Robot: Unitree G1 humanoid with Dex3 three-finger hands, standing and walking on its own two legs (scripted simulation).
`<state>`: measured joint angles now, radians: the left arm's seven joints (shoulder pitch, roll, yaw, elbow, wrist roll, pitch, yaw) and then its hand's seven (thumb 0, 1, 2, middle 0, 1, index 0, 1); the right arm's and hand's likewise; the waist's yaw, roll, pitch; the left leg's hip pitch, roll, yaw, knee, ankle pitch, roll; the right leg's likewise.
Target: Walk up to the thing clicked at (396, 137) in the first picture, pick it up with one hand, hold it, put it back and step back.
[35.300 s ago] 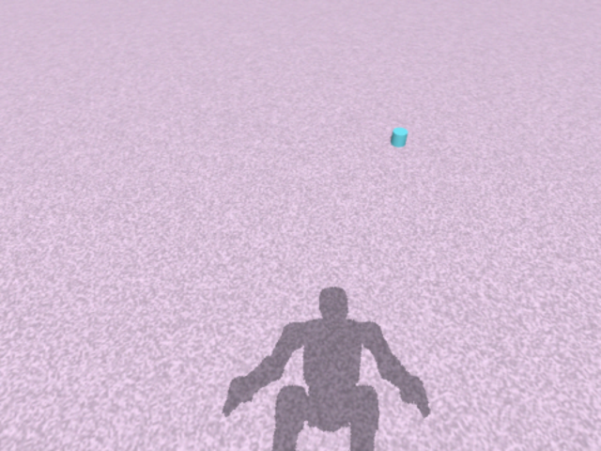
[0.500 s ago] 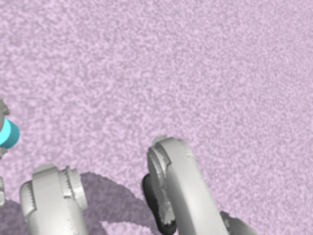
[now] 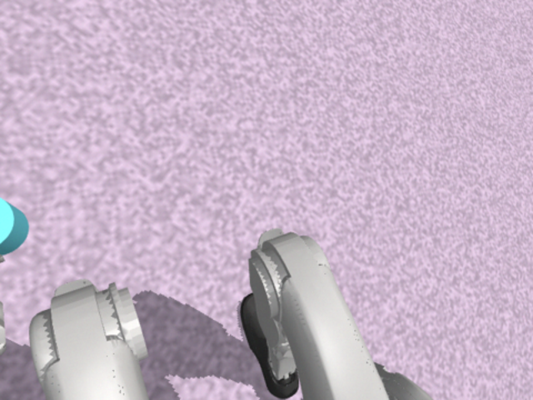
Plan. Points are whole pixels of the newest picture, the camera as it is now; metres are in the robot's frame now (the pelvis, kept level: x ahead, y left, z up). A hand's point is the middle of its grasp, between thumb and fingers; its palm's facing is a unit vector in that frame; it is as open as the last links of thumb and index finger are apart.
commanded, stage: open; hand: left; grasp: from above
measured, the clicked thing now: out of the picture +0.41 +0.31 -0.26
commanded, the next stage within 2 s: withdraw in 0.32 s
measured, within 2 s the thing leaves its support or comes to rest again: neither
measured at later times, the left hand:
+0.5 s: hand out of the picture +0.41 +0.31 -0.23, palm faces -0.43 -0.15 -0.89, open 13.8 cm
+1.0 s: hand out of the picture +0.40 +0.35 -0.05, palm faces -0.45 -0.10 -0.89, open 14.1 cm
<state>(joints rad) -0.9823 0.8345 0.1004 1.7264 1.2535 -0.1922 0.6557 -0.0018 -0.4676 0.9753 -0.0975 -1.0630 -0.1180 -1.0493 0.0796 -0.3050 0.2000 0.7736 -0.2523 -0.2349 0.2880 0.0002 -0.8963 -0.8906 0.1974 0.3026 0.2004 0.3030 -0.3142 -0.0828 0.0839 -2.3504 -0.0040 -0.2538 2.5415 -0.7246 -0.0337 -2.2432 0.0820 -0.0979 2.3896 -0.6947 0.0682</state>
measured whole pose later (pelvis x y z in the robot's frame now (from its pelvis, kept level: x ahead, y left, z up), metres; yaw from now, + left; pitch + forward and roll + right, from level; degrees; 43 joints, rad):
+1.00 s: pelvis -0.01 -0.01 +0.06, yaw +6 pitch +33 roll -7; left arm -0.90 0.67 -0.05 1.30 1.07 -0.06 0.23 0.00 -0.53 1.01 -0.08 -1.01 -0.08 -1.02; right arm 0.11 -0.29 0.02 0.73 -0.09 -0.05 0.20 0.00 -0.91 -0.90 0.20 0.30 0.20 0.30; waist -0.15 0.05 -0.12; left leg -2.20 0.00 -0.14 2.29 -0.68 -0.02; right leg -2.13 0.04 -0.02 2.22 -0.68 0.06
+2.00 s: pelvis +0.00 -0.01 +0.16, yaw +9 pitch +33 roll -6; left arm -0.31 0.49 0.03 0.53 0.63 0.03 0.04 0.00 0.58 0.85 -0.21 -0.35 -0.21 -0.36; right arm 0.15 -0.29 -0.04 0.63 0.00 0.03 0.06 0.01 -0.90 -0.89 0.20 0.30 0.20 0.30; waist -0.06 0.03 -0.19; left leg -1.90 0.01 -0.11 1.98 -0.66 -0.02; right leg -1.83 0.01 -0.02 1.92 -0.66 0.05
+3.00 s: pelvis +0.07 +0.00 +0.41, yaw +14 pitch +10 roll -2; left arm 0.51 0.22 0.03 -0.13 -0.05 0.47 0.02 0.01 0.91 0.90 -0.20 -0.30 -0.20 -0.30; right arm 0.27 -0.22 0.03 0.50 0.01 -0.23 -0.18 0.01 -0.90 -0.89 0.20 0.30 0.20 0.30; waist -0.04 0.04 -0.17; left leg -0.71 0.02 -0.08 1.01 -0.48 -0.03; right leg -0.65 -0.01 -0.04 0.95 -0.48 0.02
